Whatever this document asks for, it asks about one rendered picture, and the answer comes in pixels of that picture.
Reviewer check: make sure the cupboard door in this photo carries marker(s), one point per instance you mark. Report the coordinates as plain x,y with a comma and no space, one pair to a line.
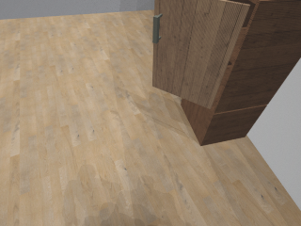
197,41

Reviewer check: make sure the handle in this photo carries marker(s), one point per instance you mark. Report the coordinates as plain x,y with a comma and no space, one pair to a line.
156,28

